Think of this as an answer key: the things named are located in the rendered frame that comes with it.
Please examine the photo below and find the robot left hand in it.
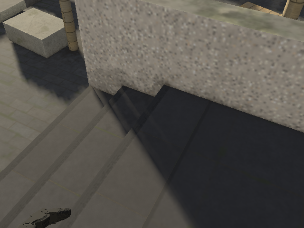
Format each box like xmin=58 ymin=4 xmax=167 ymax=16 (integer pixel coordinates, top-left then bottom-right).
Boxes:
xmin=16 ymin=208 xmax=71 ymax=228

